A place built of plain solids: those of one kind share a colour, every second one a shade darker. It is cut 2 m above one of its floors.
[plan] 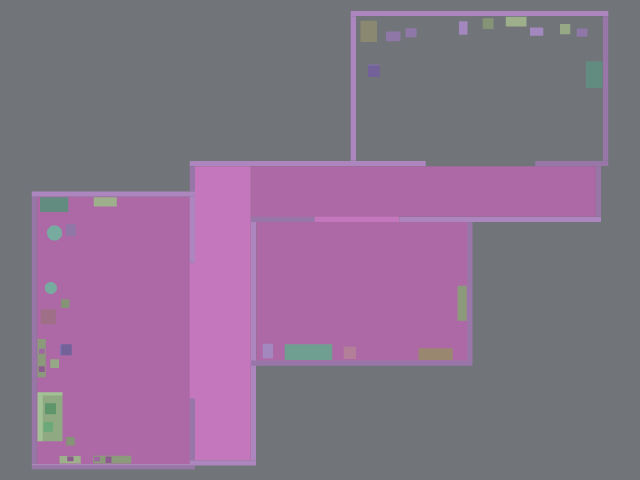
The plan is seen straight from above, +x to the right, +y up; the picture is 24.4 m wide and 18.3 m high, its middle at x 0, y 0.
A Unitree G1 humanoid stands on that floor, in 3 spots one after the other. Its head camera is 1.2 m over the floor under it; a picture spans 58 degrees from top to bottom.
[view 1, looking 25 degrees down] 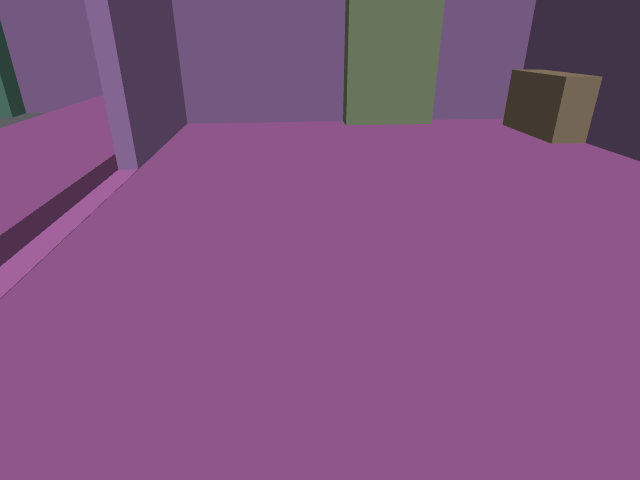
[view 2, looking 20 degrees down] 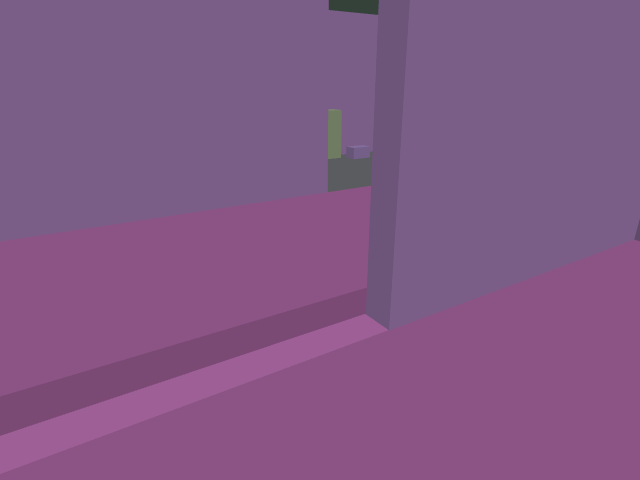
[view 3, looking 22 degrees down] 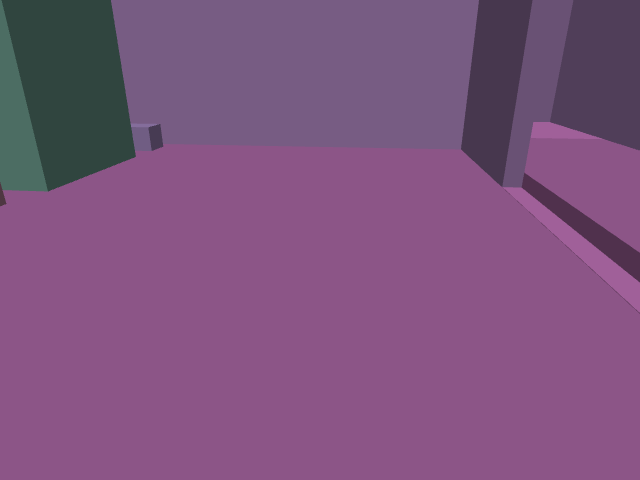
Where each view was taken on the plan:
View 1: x -1.38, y -0.77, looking -5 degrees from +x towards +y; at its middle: floor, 2.84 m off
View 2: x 1.70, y -0.77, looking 58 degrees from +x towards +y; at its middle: floor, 3.05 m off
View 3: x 4.43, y -0.77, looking -174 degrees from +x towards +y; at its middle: floor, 3.20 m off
